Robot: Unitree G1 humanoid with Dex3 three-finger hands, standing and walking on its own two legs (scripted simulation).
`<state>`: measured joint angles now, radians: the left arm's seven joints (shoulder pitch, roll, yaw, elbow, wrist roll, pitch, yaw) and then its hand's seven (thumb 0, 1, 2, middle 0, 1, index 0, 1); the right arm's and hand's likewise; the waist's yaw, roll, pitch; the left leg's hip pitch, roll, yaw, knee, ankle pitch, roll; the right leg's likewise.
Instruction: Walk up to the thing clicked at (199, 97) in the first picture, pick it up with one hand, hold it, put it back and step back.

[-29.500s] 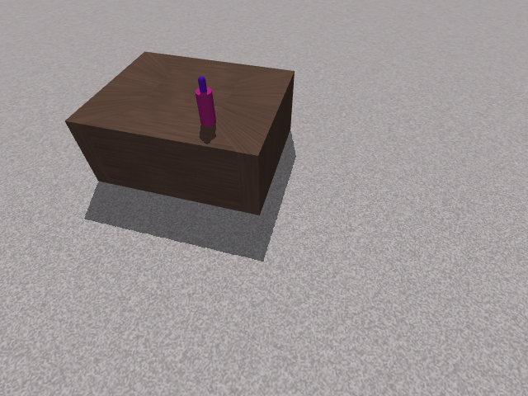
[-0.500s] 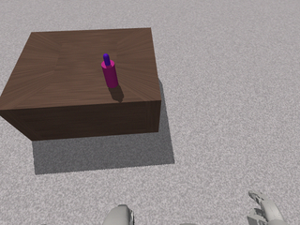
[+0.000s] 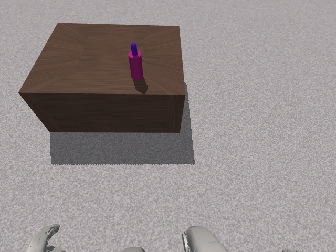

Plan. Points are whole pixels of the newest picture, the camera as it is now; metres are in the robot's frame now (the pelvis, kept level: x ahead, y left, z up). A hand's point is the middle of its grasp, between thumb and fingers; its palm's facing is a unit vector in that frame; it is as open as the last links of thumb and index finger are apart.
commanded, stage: step back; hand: left
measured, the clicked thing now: (135, 61) +1.05 +0.16 -0.26
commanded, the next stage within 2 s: stand in 1.28 s
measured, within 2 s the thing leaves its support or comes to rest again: neither
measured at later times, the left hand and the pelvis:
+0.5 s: hand out of the picture -0.05 +0.27 -0.14, palm faces +0.00 -0.91 -0.41, open 7.4 cm; pelvis -0.10 -0.01 +0.00, yaw -1 degrees
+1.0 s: hand out of the picture +0.02 +0.26 -0.15, palm faces -0.01 -0.94 -0.35, open 7.4 cm; pelvis -0.07 +0.00 +0.00, yaw -1 degrees
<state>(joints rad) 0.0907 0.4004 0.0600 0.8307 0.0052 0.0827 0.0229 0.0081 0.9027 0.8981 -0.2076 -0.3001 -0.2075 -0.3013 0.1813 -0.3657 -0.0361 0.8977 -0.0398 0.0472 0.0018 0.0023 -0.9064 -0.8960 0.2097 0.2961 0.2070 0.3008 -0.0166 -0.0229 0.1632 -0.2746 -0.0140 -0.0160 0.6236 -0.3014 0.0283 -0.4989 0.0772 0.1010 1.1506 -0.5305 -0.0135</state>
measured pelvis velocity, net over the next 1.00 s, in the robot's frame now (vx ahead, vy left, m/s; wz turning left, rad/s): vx -0.07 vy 0.00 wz -0.02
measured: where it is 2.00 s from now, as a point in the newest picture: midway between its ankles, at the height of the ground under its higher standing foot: outside the picture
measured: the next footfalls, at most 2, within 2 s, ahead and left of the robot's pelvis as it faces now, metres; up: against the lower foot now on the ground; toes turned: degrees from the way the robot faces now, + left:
right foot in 0.18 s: -0.06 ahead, -0.14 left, +0.00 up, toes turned -2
left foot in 0.46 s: -0.01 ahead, +0.12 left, +0.00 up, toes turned +0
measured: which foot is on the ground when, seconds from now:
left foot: down 0.00-0.22, up 0.24-0.44, down 0.46-1.00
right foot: up 0.00-0.16, down 0.18-1.00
